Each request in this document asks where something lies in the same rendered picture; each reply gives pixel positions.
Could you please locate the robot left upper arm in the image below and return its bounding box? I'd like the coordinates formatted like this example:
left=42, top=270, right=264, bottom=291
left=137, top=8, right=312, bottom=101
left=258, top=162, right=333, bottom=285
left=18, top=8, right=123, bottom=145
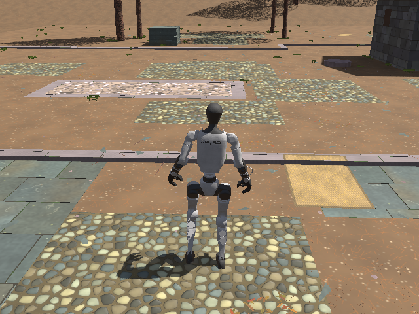
left=178, top=130, right=199, bottom=166

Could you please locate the robot left forearm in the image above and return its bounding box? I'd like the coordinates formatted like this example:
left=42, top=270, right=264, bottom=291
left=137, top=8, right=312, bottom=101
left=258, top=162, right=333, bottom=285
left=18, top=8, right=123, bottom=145
left=170, top=155, right=183, bottom=176

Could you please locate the robot right upper arm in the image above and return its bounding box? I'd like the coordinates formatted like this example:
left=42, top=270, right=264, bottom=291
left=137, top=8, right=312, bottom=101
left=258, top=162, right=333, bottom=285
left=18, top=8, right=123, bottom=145
left=226, top=132, right=244, bottom=169

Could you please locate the robot right forearm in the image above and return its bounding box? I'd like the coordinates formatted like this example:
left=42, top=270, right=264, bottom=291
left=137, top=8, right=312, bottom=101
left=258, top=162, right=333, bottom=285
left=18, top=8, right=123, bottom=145
left=237, top=158, right=250, bottom=183

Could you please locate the robot right hand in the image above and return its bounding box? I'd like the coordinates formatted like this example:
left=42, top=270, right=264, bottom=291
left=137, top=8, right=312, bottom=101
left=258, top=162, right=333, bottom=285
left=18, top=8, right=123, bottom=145
left=237, top=179, right=252, bottom=194

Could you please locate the robot left shin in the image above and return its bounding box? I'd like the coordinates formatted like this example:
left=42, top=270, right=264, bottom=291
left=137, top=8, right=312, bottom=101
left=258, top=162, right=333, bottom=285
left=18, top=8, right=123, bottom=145
left=187, top=209, right=196, bottom=255

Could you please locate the robot left thigh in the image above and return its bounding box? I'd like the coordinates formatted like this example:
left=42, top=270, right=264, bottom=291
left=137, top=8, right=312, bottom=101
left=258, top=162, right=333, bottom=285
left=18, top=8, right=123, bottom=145
left=187, top=181, right=200, bottom=221

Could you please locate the robot left hand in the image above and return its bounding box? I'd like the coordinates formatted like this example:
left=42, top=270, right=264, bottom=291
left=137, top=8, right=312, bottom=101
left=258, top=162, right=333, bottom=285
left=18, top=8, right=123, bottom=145
left=168, top=174, right=183, bottom=186

